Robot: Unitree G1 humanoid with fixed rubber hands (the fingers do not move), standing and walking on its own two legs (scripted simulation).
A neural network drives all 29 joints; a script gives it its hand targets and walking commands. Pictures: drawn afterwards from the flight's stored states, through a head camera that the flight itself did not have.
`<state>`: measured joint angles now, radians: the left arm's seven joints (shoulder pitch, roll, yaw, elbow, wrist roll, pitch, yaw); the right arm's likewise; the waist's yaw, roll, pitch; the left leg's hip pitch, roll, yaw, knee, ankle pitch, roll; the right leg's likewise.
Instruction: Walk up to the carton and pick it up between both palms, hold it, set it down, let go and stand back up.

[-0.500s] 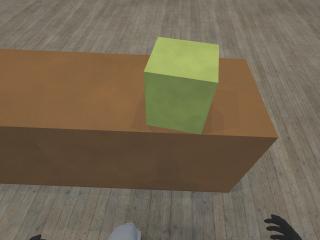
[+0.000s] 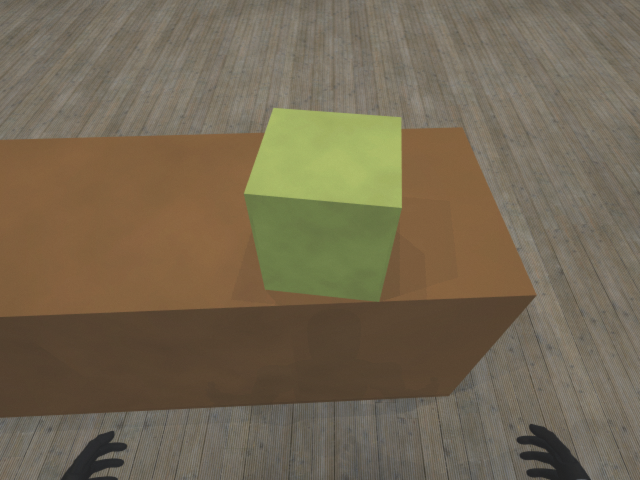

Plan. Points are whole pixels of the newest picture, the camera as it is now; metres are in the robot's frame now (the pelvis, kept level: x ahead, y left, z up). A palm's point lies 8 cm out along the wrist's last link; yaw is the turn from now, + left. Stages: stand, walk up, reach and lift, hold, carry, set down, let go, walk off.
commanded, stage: walk up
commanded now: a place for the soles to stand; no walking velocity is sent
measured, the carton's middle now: (328, 209) +0.53 -0.02 -0.03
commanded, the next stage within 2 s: none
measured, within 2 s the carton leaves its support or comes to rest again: neither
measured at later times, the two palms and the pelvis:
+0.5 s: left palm out of the picture +0.09 +0.29 -0.11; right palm out of the picture +0.07 -0.30 -0.11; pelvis +0.00 +0.00 +0.01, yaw -1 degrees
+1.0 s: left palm out of the picture +0.12 +0.28 -0.11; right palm out of the picture +0.11 -0.34 -0.11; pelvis +0.05 -0.02 +0.00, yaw -2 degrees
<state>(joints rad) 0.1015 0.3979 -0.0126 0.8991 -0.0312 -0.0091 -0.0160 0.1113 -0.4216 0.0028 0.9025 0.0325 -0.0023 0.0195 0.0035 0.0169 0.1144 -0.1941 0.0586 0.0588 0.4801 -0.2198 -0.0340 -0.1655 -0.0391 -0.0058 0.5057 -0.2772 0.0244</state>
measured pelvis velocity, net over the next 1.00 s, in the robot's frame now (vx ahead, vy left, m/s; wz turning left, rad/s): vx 0.05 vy -0.02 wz -0.03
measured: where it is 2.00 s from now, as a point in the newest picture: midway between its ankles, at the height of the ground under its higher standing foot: outside the picture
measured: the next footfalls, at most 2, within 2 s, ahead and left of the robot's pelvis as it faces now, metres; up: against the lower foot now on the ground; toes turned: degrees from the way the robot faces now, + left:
left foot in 1.76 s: +0.16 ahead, +0.11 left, +0.00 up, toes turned -1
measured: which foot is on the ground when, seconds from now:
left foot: down 0.00-1.00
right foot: down 0.00-1.00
